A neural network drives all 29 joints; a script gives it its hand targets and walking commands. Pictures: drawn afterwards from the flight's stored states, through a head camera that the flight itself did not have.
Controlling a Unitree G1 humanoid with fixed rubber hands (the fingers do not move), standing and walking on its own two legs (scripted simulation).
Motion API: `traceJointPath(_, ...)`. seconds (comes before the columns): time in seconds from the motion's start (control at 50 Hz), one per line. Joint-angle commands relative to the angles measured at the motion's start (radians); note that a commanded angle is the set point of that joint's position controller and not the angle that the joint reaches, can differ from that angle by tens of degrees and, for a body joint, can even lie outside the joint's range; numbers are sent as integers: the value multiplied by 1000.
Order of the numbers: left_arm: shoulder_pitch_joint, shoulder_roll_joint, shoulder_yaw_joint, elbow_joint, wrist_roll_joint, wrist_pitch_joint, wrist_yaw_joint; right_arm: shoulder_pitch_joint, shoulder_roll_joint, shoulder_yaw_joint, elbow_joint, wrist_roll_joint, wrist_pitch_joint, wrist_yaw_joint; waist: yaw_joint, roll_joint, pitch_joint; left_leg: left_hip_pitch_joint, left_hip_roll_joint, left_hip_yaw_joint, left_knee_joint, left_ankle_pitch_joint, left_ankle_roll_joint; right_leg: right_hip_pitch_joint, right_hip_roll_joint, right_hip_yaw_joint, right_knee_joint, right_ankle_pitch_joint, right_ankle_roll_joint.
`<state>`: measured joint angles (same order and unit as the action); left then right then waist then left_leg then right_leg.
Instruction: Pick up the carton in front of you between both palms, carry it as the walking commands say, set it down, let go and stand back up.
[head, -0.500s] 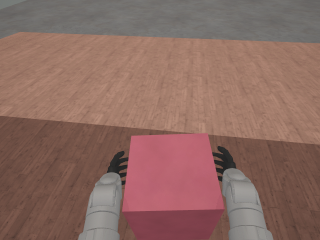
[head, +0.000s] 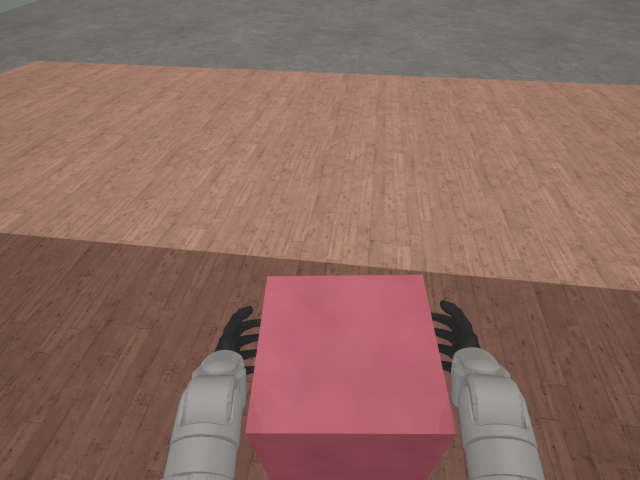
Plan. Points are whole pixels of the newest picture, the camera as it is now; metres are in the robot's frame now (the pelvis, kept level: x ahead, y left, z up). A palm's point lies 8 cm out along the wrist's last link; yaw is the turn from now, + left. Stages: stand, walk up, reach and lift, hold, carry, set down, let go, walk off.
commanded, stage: reach and lift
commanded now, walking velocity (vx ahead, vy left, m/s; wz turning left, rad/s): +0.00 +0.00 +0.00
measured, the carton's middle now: (345, 386) +0.28 +0.00 -0.05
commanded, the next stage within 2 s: hold in 0.12 s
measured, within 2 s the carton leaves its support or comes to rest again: neither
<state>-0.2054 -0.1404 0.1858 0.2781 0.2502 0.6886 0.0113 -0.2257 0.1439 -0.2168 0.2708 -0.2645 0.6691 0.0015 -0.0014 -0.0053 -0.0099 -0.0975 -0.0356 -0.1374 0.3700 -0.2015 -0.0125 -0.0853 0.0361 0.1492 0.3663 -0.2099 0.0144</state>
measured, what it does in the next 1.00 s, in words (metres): stands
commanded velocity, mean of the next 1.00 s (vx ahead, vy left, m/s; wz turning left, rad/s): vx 0.00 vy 0.00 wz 0.00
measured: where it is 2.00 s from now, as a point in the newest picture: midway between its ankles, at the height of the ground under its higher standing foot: outside the picture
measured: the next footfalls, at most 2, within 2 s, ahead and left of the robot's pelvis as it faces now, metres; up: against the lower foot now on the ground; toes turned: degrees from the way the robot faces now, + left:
right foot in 1.94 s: +0.45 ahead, -0.11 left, +0.00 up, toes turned -10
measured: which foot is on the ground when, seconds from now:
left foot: down 0.00-1.00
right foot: down 0.00-1.00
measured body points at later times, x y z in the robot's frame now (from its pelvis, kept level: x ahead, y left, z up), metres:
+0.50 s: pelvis -0.01 -0.01 +0.00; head -0.06 +0.00 +0.45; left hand +0.29 +0.14 +0.04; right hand +0.29 -0.16 +0.05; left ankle +0.01 +0.13 -0.75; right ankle +0.00 -0.13 -0.75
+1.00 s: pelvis -0.01 +0.00 +0.00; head -0.06 +0.00 +0.45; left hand +0.29 +0.15 +0.04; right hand +0.30 -0.15 +0.05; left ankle +0.01 +0.13 -0.75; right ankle +0.00 -0.13 -0.75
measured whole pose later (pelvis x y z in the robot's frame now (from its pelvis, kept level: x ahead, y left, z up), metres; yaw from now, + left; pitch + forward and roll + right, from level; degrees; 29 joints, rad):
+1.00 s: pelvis -0.01 +0.00 +0.00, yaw +0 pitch -7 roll +0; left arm -0.27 -0.15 0.22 0.24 0.27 0.77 0.00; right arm -0.29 0.16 -0.26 0.25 -0.28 0.74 0.02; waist 0.01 0.00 0.00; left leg -0.06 -0.03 -0.13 0.37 -0.19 -0.01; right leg -0.05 0.04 0.14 0.37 -0.21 0.01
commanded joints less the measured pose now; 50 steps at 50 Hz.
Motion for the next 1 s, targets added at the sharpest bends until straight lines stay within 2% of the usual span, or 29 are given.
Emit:
traceJointPath(0.0, -535, -918, -532, -106, -245, -49, -243, -494, 959, 568, -41, 275, -17, 241, 35, 5, -280, 107, -61, 72, -11, 173, 1, 44, 73, -83, -15, 181, 13)
traceJointPath(0.08, -572, -901, -534, -104, -253, -18, -251, -465, 940, 510, -2, 233, 12, 234, 8, -2, -224, 66, -60, 88, -32, 142, -3, 11, 83, -86, -23, 153, 17)
traceJointPath(0.12, -545, -858, -515, -112, -207, -15, -249, -465, 978, 519, 57, 252, 22, 242, 62, 24, -206, 69, -67, 90, -27, 150, 4, 28, 57, -68, -42, 154, 22)
traceJointPath(0.16, -578, -918, -600, -177, -286, 2, -250, -399, 982, 556, -41, 241, 22, 241, -13, 3, -252, 63, -70, 75, -39, 212, -11, 53, 80, -68, -39, 250, 14)
traceJointPath(0.2, -464, -905, -603, -184, -294, 22, -253, -370, 938, 594, -69, 283, 48, 225, 21, -18, -248, 78, -71, 79, -40, 291, -10, 104, 56, -66, -67, 345, 14)
traceJointPath(0.22, -461, -883, -582, -133, -272, 47, -247, -404, 910, 554, -102, 254, 58, 218, -24, -37, -238, 105, -58, 69, -55, 297, -13, 112, 84, -81, -56, 310, 21)
traceJointPath(0.36, -575, -849, -514, -149, -232, 40, -248, -467, 909, 497, -48, 256, 76, 230, 8, 49, -119, 31, -60, 89, -74, 122, -4, 75, 59, -70, -60, 187, 5)
traceJointPath(0.38, -557, -923, -539, -107, -258, 51, -246, -484, 892, 559, -103, 256, 72, 228, -32, 28, -172, 88, -69, 80, -61, 100, -16, 92, 61, -76, -62, 143, 6)
traceJointPath(0.4, -571, -867, -574, -217, -282, 34, -249, -435, 951, 566, -51, 296, 81, 232, 17, -2, -154, 54, -70, 96, -49, 138, 6, 103, 60, -75, -54, 198, 17)
traceJointPath(0.42, -534, -896, -496, -93, -238, 54, -248, -515, 904, 539, -70, 245, 86, 241, 17, -66, -167, 61, -62, 76, -80, 43, 7, 66, 77, -100, -57, 70, 21)
traceJointPath(0.44, -587, -889, -552, -121, -270, 49, -255, -451, 934, 523, -21, 254, 88, 234, -35, -18, -99, 44, -71, 97, -58, 29, -5, 29, 63, -78, -75, 65, 9)
traceJointPath(0.46, -580, -874, -517, -152, -247, 42, -251, -521, 935, 556, -57, 271, 78, 242, 24, -10, -136, 64, -69, 88, -50, 55, 13, 27, 49, -73, -68, 73, 11)
traceJointPath(0.52, -574, -903, -529, -97, -254, 41, -259, -491, 954, 549, -35, 276, 68, 254, 17, -3, -168, 46, -73, 87, -54, 133, 8, 76, 66, -84, -63, 168, 16)
traceJointPath(0.54, -586, -873, -542, -150, -244, 38, -253, -507, 959, 549, -1, 277, 76, 264, 56, -6, -203, 78, -67, 92, -64, 117, 4, 64, 63, -78, -61, 143, 24)
traceJointPath(0.56, -508, -941, -506, -51, -221, 42, -245, -587, 913, 571, -105, 268, 50, 261, 46, 6, -204, 82, -68, 83, -58, 167, 1, 57, 66, -78, -44, 206, 15)
traceJointPath(0.58, -598, -932, -538, -132, -264, 32, -254, -550, 927, 566, -114, 257, 50, 248, -27, -28, -227, 76, -63, 86, -33, 126, -3, 92, 76, -79, -40, 166, 9)
traceJointPath(0.62, -553, -898, -539, -125, -261, 37, -256, -512, 924, 567, -93, 282, 61, 249, 22, -17, -227, 84, -64, 88, -53, 137, 0, 94, 73, -82, -62, 162, 18)
traceJointPath(0.68, -593, -927, -584, -169, -269, 40, -245, -488, 919, 522, -51, 248, 55, 248, -18, 32, -219, 96, -52, 61, -46, 153, -7, 61, 64, -83, -43, 145, -10)
traceJointPath(0.7, -558, -947, -570, -125, -284, 39, -247, -491, 911, 542, -53, 253, 60, 252, 6, 18, -240, 98, -57, 72, -65, 118, -16, 63, 84, -102, -40, 140, 7)
traceJointPath(0.74, -670, -916, -571, -143, -267, 39, -248, -505, 906, 486, 14, 223, 48, 256, -46, 42, -176, 94, -52, 72, -60, 112, -24, -15, 84, -99, -56, 99, -14)
traceJointPath(0.76, -648, -937, -577, -144, -268, 35, -243, -494, 936, 524, 16, 263, 47, 263, -9, 86, -235, 113, -63, 82, -53, 146, -22, 45, 67, -76, -51, 160, -5)
traceJointPath(0.78, -633, -941, -589, -159, -287, 35, -244, -447, 950, 518, 23, 249, 62, 261, -50, 46, -213, 93, -62, 77, -57, 137, -22, 50, 70, -87, -41, 180, -2)
traceJointPath(0.8, -585, -931, -550, -128, -271, 44, -241, -510, 921, 542, -28, 289, 53, 265, 20, 84, -210, 106, -60, 76, -57, 196, -20, 62, 67, -98, -47, 197, -6)
traceJointPath(0.82, -526, -891, -509, -132, -246, 41, -249, -577, 940, 579, -144, 285, 55, 266, 51, 4, -214, 38, -58, 77, -61, 152, 0, 100, 73, -95, -40, 174, 6)
traceJointPath(0.9, -573, -934, -523, -83, -252, 35, -243, -537, 900, 508, -24, 222, 64, 259, -4, -63, -167, 60, -50, 70, -77, 102, 3, 33, 84, -84, -58, 114, 7)
traceJointPath(0.92, -622, -910, -481, -63, -232, 43, -251, -523, 895, 484, 13, 222, 69, 258, 31, -29, -178, 74, -59, 95, -67, 76, -4, 50, 65, -95, -69, 88, 11)
traceJointPath(0.94, -614, -899, -525, -73, -250, 44, -252, -511, 903, 456, 42, 216, 67, 259, -39, -14, -147, 80, -46, 79, -58, 43, -9, 28, 79, -87, -48, 60, 2)
traceJointPath(0.96, -632, -932, -536, -80, -248, 38, -258, -493, 920, 501, 27, 230, 65, 258, -1, 41, -114, 37, -60, 87, -63, 92, -13, 18, 65, -78, -68, 105, 2)
traceJointPath(0.98, -646, -907, -574, -127, -276, 40, -258, -464, 948, 492, 70, 258, 72, 261, -27, 48, -204, 103, -60, 88, -52, 113, -13, 60, 54, -72, -63, 138, 5)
